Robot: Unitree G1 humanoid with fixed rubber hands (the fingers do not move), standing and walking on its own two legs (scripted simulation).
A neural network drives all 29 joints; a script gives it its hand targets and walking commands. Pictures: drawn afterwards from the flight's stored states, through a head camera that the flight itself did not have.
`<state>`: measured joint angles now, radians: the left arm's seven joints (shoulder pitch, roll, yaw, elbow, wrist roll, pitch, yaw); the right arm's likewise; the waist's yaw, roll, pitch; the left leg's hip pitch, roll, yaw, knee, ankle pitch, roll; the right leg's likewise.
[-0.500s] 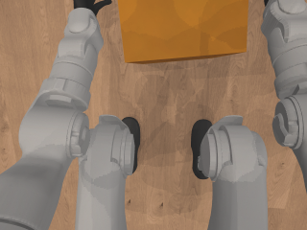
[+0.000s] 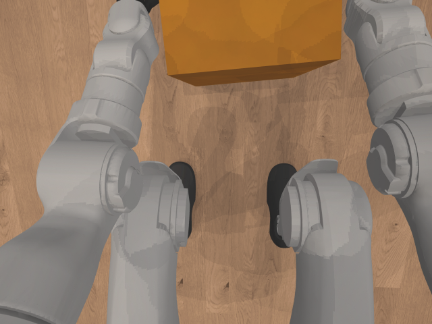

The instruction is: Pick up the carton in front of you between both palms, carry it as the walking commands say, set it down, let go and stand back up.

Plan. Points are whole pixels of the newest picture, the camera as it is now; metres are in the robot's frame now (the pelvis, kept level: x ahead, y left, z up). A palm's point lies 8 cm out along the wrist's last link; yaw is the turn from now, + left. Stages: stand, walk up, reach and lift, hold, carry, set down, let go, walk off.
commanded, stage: reach and lift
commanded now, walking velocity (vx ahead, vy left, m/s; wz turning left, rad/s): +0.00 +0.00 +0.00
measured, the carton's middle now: (243, 11) +0.54 -0.03 -0.24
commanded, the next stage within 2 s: none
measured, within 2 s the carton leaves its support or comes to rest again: leaves its support in 0.08 s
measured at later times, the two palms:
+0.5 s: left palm out of the picture +0.51 +0.11 +0.00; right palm out of the picture +0.50 -0.19 +0.00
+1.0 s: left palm out of the picture +0.48 +0.12 +0.14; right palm out of the picture +0.47 -0.18 +0.14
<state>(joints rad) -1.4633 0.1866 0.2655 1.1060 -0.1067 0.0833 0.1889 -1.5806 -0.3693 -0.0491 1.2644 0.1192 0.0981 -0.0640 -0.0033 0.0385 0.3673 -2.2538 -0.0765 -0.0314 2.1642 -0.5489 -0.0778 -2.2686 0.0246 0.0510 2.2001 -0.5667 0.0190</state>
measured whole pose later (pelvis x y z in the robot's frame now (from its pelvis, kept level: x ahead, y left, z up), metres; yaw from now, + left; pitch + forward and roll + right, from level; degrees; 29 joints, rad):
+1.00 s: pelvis +0.03 +0.01 +0.19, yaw -4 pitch +39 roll +1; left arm -0.81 -0.09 0.45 0.60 0.16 0.35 0.10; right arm -0.86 -0.01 -0.37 0.68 -0.18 0.37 -0.02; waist 0.00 0.02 -0.22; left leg -1.72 -0.11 -0.10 1.56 -0.51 -0.06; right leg -1.74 0.10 0.10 1.56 -0.50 0.05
